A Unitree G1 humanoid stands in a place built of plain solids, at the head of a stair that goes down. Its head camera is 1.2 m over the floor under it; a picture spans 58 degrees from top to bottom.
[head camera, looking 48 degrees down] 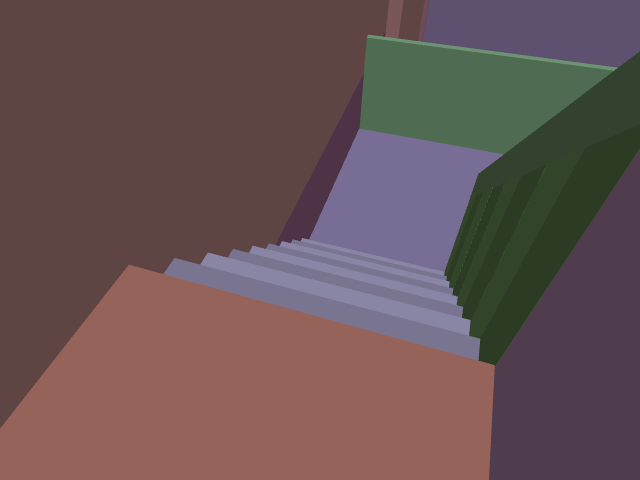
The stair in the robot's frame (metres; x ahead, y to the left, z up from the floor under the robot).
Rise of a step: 0.21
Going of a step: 0.21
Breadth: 1.25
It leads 18 degrees to the right of straight ahead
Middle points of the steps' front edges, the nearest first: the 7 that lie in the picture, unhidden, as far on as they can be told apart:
0.77 0.08 0.00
0.98 0.01 -0.21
1.18 -0.05 -0.41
1.39 -0.12 -0.62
1.59 -0.18 -0.83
1.79 -0.25 -1.03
2.00 -0.31 -1.24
